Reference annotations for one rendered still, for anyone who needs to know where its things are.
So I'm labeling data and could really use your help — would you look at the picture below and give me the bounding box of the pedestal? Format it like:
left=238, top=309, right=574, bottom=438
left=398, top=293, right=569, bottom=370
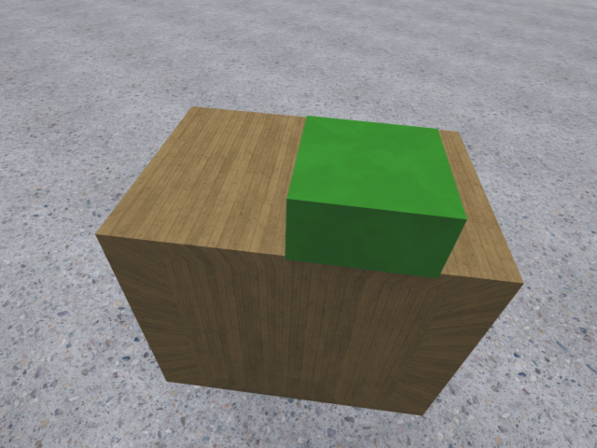
left=95, top=106, right=524, bottom=416

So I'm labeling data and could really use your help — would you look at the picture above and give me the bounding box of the carton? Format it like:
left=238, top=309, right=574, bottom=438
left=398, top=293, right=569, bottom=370
left=285, top=116, right=467, bottom=279

